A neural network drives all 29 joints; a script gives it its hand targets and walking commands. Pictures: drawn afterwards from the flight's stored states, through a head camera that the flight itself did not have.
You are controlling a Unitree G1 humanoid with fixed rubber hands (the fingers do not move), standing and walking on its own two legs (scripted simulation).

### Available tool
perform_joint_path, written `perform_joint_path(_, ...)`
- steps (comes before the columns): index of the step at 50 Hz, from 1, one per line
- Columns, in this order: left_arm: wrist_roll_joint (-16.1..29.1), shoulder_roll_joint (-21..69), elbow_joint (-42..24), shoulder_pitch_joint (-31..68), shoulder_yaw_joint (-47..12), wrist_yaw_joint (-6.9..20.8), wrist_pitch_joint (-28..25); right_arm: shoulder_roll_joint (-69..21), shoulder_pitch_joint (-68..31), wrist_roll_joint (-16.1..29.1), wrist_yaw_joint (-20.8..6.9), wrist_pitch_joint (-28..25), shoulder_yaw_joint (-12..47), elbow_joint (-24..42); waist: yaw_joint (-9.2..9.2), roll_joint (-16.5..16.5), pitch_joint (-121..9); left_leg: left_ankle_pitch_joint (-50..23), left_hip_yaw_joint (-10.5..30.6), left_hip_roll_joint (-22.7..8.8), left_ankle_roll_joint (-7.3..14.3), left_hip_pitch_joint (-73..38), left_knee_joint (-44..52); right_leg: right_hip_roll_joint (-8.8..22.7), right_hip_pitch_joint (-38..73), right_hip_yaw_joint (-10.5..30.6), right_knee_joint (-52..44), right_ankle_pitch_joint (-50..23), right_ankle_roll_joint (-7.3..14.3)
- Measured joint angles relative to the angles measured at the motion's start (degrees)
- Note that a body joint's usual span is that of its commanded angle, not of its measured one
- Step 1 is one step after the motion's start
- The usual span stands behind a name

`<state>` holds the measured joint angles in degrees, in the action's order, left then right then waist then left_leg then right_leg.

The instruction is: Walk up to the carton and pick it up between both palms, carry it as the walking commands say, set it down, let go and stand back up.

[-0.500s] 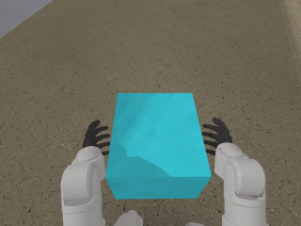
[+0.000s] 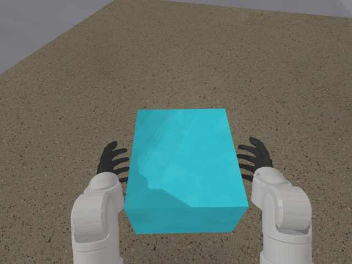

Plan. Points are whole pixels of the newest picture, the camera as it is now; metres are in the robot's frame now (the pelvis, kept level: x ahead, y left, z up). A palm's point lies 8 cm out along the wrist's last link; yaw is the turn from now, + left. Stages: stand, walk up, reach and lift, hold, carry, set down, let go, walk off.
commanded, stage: carry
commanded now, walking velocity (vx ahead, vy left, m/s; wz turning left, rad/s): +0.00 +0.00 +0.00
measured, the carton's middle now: (182, 168) +0.34 +0.00 +0.01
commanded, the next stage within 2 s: hold in 0.70 s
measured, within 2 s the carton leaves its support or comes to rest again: neither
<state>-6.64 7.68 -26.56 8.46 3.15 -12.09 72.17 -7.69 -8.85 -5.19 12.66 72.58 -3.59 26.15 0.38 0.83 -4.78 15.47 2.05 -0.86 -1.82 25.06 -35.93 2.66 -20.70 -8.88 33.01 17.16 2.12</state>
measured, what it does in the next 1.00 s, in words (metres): stands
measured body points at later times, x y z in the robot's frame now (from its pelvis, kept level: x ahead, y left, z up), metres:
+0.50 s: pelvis -0.01 +0.01 +0.00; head -0.02 +0.01 +0.45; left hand +0.26 +0.17 +0.10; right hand +0.26 -0.14 +0.10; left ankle +0.02 +0.15 -0.73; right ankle +0.00 -0.09 -0.73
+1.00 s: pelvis -0.01 +0.02 +0.01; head +0.00 +0.02 +0.46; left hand +0.27 +0.15 +0.01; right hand +0.24 -0.16 +0.01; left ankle +0.02 +0.16 -0.73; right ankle +0.00 -0.09 -0.73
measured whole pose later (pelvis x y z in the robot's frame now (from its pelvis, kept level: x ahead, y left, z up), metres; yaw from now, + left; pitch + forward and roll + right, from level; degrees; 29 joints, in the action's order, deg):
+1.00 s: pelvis -0.01 +0.02 +0.01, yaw -5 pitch +2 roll +0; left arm -9.8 7.2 1.6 1.8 3.8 -5.9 40.2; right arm -7.2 -1.0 -10.6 6.6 39.2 -5.5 -2.4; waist 0.9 0.5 -1.6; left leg 11.5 2.8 -1.1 -0.8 16.7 -25.8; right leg 0.2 -15.9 -3.3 24.7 11.1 1.2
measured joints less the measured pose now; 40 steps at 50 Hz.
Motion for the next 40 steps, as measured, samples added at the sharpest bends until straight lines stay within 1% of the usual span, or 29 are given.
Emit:
perform_joint_path(3, -0.01, 0.01, 0.18, 0.00, 0.00, 0.04, 0.00, 0.01, 0.00, 0.00, 0.10, 0.16, 0.00, 0.02, -1.11, 0.17, -1.09, -0.18, 0.07, -0.46, 0.00, -0.86, 2.43, 0.10, -0.52, -0.33, 0.01, 0.00, 0.02)
perform_joint_path(5, -0.01, 0.00, 0.37, 0.01, 0.00, 0.04, -0.05, -0.01, 0.00, 0.00, 0.15, 0.22, 0.01, -0.01, -1.28, 0.24, -1.44, -1.95, 0.01, -1.24, -0.19, -1.42, 3.58, -0.30, -0.82, -0.56, 0.56, 0.09, 0.00)
perform_joint_path(7, -0.01, -0.02, 0.90, -0.06, 0.01, 0.04, -0.06, -0.01, 0.00, -0.02, 0.25, 0.67, 0.01, -0.01, -1.25, -0.33, -1.41, -1.74, -0.05, -0.95, -0.46, -1.42, 3.29, 0.03, -0.72, -0.54, 0.72, 0.05, -0.02)
perform_joint_path(14, -0.01, -0.04, 1.08, -0.24, 0.01, 0.04, 0.32, -0.01, 0.00, -0.28, -0.06, 1.18, 0.01, -0.03, -0.45, -0.41, -1.67, -1.88, -0.05, -0.71, -0.47, -1.42, 3.19, 0.29, -0.66, -0.56, 0.72, -0.39, -0.08)
perform_joint_path(36, -0.01, -0.04, 1.76, -0.24, 0.00, 0.09, 0.38, -0.01, 0.00, -0.73, -0.35, 0.79, 0.01, -0.47, -0.43, -0.41, -1.31, -1.99, -0.05, -0.75, -0.47, -1.42, 3.21, 0.25, -0.67, -0.56, 0.72, -0.49, -0.09)
perform_joint_path(37, -1.40, -0.02, 4.03, 0.24, 0.15, 1.52, -1.91, 0.00, 0.02, -2.84, -2.97, -1.85, -0.06, -2.26, -0.24, -0.41, 0.28, -1.93, -0.04, -0.74, -0.08, -2.74, 3.59, 0.11, 0.68, -0.47, 0.17, -0.60, -0.09)
perform_joint_path(38, -2.52, 0.02, 9.67, 1.56, 1.79, 3.68, -6.12, 0.00, -0.71, -4.74, -5.38, -6.40, -1.03, -7.30, 0.06, -0.41, 2.10, -1.90, 0.07, -0.58, 0.52, -4.53, 4.35, -0.30, 2.38, 0.06, -0.86, -1.12, -0.09)
perform_joint_path(39, -2.88, -0.06, 17.38, 2.64, 3.86, 5.01, -11.51, -0.02, -1.76, -5.93, -6.86, -11.88, -1.95, -14.87, 0.26, -0.39, 2.90, -2.11, 0.10, -0.35, 1.09, -5.93, 5.34, -0.70, 3.46, 0.88, -1.91, -1.83, -0.09)
perform_joint_path(40, -3.06, -0.53, 23.62, 2.39, 4.73, 5.24, -16.56, 0.02, -1.97, -6.67, -7.24, -16.88, -2.06, -21.49, 0.29, -0.36, 3.12, -2.88, 0.11, -0.26, 1.30, -6.88, 6.46, -1.08, 4.03, 1.63, -2.89, -2.43, -0.09)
